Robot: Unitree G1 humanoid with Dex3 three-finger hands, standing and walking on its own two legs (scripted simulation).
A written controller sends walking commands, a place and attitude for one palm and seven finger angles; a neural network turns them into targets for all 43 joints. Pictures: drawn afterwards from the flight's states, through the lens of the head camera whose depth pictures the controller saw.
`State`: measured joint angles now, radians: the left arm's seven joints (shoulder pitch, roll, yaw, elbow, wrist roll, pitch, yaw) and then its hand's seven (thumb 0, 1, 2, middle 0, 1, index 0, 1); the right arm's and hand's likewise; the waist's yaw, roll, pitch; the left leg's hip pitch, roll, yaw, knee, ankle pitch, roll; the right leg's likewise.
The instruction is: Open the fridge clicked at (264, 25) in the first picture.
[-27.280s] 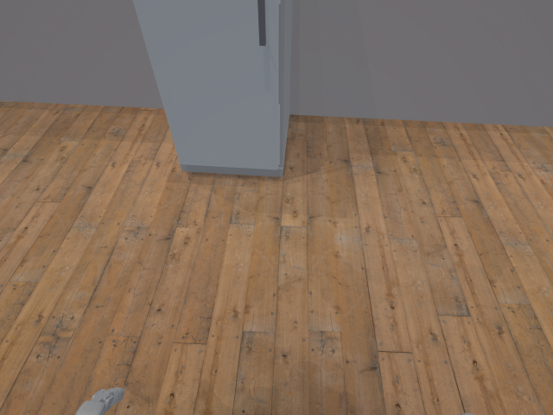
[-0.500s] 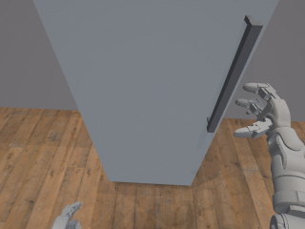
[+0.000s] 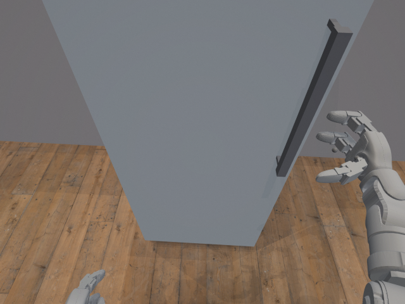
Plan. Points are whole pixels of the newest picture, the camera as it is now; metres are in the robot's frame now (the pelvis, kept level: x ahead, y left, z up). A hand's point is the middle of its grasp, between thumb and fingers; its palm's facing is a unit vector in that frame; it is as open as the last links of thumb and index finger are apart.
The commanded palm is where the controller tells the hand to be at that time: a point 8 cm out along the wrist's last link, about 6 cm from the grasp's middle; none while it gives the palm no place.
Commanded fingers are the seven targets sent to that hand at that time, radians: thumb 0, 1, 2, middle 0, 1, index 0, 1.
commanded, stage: move the hooked fingers beside the handle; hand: right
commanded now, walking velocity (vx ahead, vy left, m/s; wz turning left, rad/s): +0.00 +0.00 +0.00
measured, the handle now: (301, 114) +0.46 -0.16 +0.15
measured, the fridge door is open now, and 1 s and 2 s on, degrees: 0 0 0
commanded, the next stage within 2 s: feel for the door with the fingertips in 0.06 s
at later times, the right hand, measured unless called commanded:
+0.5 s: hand (321, 151) +0.39 -0.19 +0.13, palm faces -0.04 +1.00 +0.02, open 14.0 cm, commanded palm +0.36 -0.24 +0.13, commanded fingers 0.00 0.50 -0.30 0.30 1.20 0.30 1.20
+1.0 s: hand (319, 142) +0.41 -0.19 +0.13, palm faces +0.00 +1.00 +0.02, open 14.0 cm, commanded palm +0.39 -0.24 +0.13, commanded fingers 0.00 0.50 -0.30 0.30 1.20 0.30 1.20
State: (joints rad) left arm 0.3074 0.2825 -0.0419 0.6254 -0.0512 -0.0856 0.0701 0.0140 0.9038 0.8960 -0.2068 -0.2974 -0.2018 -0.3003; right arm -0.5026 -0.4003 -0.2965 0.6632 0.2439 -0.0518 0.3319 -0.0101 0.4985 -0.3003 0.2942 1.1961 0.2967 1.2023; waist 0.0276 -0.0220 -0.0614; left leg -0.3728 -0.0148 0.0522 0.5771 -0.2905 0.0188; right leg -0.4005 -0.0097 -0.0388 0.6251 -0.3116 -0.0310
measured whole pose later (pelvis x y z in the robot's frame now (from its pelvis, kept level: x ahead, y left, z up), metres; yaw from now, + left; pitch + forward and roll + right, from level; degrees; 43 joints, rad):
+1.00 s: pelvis +0.00 +0.00 +0.00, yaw +0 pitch +5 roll +1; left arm 0.31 0.27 -0.04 0.65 -0.04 -0.07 0.07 0.01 0.90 0.90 -0.21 -0.30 -0.20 -0.30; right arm -0.57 -0.37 -0.26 0.71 0.21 -0.04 0.25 -0.01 0.50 -0.30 0.29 1.20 0.30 1.20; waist 0.04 -0.02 -0.05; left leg -0.37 -0.02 0.05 0.56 -0.28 0.02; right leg -0.39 -0.01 -0.04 0.61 -0.30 -0.03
